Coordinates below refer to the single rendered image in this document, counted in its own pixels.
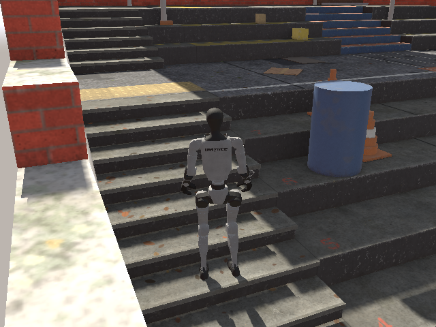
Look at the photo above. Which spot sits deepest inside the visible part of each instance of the left robot upper arm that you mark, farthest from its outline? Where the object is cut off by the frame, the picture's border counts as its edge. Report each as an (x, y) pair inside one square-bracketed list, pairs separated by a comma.
[(192, 156)]

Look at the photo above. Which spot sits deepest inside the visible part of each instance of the robot right forearm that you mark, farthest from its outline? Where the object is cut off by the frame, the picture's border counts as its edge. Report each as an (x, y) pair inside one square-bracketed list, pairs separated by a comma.
[(246, 177)]

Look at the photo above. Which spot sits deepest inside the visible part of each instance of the robot left forearm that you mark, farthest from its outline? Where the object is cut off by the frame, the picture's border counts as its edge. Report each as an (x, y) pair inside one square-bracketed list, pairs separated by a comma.
[(186, 179)]

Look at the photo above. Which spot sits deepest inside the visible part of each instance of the right robot upper arm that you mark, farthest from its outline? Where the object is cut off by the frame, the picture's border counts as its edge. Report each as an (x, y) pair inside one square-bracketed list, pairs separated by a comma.
[(237, 143)]

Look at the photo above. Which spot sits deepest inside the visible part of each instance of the right robot thigh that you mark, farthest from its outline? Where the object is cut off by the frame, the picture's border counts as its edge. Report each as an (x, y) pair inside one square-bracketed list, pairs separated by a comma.
[(232, 208)]

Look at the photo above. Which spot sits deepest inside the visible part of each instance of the robot left hand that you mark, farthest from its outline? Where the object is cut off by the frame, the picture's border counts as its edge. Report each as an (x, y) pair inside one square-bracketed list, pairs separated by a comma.
[(184, 189)]

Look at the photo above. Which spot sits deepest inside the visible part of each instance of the robot right hand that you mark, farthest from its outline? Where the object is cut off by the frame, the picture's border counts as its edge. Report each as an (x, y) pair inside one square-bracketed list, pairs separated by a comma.
[(247, 188)]

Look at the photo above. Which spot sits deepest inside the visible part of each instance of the robot head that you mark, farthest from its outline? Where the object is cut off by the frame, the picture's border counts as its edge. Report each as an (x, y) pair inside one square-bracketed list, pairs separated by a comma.
[(214, 117)]

